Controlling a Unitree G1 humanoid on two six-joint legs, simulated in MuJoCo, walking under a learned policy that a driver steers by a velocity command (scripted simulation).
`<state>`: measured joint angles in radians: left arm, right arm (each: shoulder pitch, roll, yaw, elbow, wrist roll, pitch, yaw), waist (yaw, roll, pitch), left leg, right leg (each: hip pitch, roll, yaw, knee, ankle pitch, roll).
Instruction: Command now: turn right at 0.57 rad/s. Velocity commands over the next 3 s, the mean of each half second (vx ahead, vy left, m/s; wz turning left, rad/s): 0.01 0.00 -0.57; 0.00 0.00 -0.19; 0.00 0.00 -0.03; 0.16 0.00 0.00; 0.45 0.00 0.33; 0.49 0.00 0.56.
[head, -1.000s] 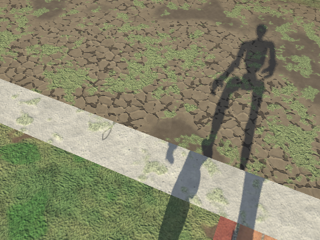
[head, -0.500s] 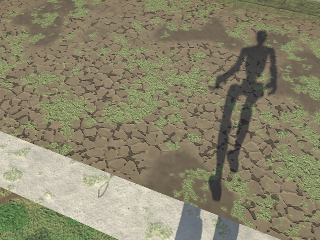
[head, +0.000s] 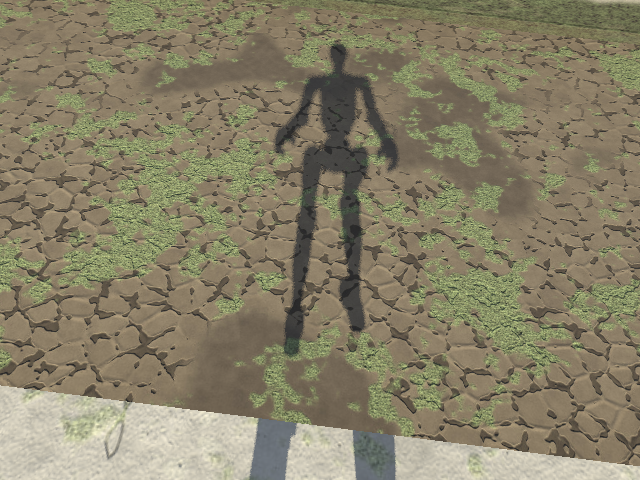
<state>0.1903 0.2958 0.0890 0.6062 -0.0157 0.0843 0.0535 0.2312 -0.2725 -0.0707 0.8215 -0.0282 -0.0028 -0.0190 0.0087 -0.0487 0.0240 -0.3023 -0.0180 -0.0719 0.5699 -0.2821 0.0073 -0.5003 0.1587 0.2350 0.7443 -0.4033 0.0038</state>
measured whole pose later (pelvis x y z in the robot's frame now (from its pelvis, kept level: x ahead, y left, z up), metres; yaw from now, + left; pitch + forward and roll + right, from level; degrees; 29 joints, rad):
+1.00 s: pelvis -0.04 +0.01 +0.01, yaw -22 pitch -1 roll +0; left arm 0.21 0.21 0.03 0.77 0.01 0.02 0.02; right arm 0.22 -0.23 -0.04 0.83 -0.01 0.00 -0.02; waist 0.00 -0.01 0.03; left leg -0.20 0.03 -0.01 0.50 -0.27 -0.02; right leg -0.22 0.04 0.04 0.50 -0.25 -0.02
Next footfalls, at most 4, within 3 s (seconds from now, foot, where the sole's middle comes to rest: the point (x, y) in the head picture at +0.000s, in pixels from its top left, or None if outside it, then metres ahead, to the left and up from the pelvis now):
0.44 right None -0.04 -0.11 -0.77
0.82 left None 0.04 0.12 -0.77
2.36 left None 0.35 -0.03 -0.77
2.84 right None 0.43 -0.23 -0.77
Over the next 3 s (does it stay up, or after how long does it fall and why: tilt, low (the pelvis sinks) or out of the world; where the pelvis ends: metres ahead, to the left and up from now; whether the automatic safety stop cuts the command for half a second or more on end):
stays up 0.34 -0.11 -0.01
